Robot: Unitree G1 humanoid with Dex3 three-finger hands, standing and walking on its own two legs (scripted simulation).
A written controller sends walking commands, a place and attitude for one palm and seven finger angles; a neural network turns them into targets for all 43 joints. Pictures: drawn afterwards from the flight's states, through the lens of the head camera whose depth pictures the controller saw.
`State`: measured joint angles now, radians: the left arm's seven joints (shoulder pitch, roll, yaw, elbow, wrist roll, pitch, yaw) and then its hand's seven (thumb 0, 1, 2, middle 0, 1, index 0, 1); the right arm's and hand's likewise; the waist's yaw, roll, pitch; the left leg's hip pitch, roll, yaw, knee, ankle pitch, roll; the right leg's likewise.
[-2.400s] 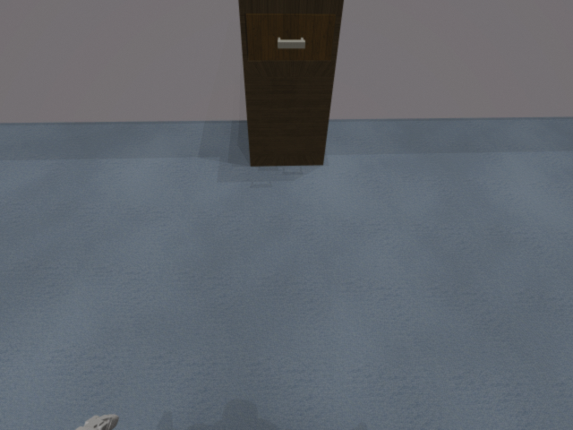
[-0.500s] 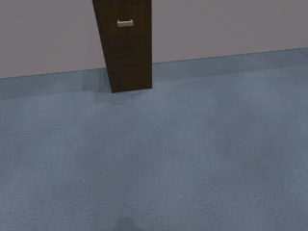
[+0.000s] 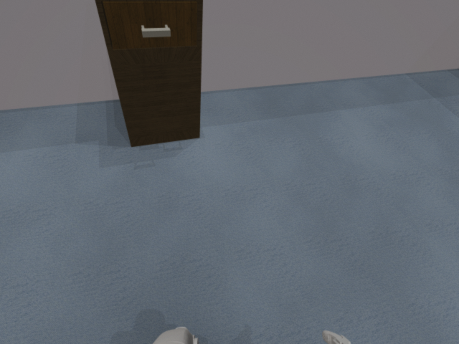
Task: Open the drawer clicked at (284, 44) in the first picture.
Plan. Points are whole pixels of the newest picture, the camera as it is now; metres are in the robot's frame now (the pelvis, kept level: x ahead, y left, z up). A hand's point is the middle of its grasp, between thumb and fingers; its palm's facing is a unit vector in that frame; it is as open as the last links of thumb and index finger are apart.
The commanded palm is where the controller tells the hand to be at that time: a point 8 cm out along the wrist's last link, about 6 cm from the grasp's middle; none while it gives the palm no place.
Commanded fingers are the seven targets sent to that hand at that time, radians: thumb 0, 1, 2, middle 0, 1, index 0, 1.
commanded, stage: walk to a spot facing it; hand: left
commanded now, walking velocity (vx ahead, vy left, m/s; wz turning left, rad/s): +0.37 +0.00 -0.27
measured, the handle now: (155, 29) +1.21 +0.42 -0.07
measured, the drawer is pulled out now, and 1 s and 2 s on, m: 0.00 0.00 0.00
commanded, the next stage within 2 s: turn to face it in 1.22 s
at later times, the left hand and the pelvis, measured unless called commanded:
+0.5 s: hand (154, 267) +0.28 +0.18 -0.16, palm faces -0.17 -0.98 -0.10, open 7.4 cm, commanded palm none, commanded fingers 0.00 0.90 0.90 -0.20 -0.30 -0.20 -0.30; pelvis +0.19 +0.04 +0.02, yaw -10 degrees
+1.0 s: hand (179, 202) +0.45 +0.17 -0.15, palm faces -0.25 -0.95 -0.20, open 7.3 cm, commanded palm none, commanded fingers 0.00 0.90 0.90 -0.20 -0.30 -0.20 -0.30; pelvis +0.42 -0.01 +0.02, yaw -18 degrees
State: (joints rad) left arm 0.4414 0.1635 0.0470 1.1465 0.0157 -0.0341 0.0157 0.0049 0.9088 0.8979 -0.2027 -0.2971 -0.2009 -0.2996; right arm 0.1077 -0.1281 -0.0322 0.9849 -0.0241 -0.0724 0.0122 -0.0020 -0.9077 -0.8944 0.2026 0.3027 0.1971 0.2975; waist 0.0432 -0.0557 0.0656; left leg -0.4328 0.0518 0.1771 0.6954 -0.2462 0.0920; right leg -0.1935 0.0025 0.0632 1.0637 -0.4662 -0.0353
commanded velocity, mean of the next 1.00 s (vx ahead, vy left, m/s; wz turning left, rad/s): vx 0.35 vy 0.00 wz -0.32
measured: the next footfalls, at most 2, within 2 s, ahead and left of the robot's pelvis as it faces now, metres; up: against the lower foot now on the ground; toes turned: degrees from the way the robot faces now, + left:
right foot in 0.68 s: +0.35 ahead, -0.08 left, +0.00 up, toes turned -23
left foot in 1.10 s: +0.67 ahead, +0.07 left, +0.00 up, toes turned -11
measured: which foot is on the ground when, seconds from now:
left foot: down 0.00-0.68, up 0.70-1.00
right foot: up 0.00-0.66, down 0.68-1.00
